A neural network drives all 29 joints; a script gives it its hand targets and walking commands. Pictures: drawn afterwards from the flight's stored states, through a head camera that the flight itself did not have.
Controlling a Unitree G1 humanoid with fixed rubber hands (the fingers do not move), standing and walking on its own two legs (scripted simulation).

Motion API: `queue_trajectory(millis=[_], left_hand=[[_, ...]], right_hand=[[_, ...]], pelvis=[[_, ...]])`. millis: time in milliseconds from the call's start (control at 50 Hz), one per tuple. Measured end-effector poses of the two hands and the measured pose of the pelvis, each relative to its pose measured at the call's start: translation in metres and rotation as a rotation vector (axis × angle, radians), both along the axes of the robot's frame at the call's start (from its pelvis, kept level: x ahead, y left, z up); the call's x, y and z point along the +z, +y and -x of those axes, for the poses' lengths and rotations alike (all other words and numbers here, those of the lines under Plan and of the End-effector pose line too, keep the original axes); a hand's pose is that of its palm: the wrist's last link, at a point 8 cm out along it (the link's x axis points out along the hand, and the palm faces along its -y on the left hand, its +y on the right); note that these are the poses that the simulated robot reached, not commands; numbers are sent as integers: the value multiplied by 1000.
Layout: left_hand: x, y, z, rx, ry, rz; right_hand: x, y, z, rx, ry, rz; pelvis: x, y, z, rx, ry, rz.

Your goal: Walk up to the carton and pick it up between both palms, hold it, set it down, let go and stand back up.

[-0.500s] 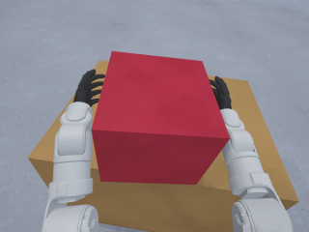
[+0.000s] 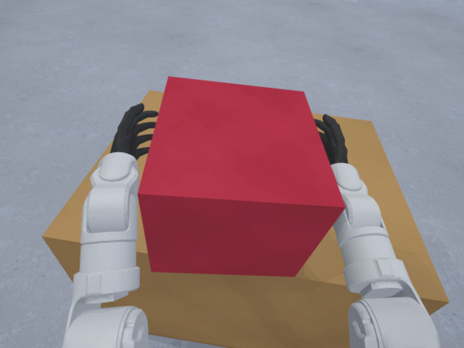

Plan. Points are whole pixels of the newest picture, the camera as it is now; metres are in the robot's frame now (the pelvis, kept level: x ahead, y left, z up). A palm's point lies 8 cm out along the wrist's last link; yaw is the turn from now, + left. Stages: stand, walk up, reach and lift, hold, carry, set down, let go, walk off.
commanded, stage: hold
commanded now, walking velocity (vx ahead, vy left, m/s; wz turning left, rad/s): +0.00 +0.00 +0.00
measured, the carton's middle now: (231, 176) +0.36 +0.00 +0.13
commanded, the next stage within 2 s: none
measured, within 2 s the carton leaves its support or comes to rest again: neither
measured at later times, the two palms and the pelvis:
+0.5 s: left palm (126, 154) +0.35 +0.17 +0.18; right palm (332, 162) +0.36 -0.17 +0.17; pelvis +0.00 +0.00 +0.00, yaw +0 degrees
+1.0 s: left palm (126, 153) +0.35 +0.17 +0.18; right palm (332, 162) +0.36 -0.17 +0.17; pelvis +0.00 +0.00 +0.00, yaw +0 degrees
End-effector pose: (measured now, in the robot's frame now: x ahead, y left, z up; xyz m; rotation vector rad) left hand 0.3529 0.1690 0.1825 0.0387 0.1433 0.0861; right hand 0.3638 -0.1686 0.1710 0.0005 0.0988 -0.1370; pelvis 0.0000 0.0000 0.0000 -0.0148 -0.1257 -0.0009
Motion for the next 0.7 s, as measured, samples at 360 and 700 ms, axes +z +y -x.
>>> queue_trajectory(millis=[360, 700], left_hand=[[0, 0, 0, 1, 0, 0], [0, 0, 0, 1, 1, 0]], right_hand=[[0, 0, 0, 1, -1, 0], [0, 0, 0, 1, -1, 0]], pelvis=[[0, 0, 0, 1, 0, 0], [0, 0, 0, 1, 0, 0]])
